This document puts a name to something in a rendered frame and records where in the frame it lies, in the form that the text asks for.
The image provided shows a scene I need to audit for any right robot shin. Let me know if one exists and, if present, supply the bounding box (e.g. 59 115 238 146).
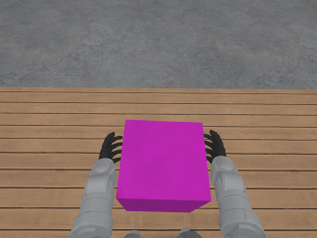
179 227 189 234

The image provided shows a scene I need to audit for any left robot shin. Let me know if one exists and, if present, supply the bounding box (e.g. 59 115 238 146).
131 230 141 235

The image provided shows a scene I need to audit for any left robot hand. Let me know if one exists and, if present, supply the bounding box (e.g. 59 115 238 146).
98 132 123 164

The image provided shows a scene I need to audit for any left robot forearm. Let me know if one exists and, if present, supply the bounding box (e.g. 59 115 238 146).
67 158 117 238

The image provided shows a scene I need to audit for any robot shin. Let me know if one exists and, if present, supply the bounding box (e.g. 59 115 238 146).
131 230 141 235
179 227 189 234

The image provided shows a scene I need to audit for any right robot forearm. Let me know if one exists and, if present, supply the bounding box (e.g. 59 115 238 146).
210 156 268 238

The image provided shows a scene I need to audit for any right robot hand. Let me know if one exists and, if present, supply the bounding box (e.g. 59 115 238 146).
203 130 227 164

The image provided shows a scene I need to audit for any carton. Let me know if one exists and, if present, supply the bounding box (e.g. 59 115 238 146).
116 119 212 213

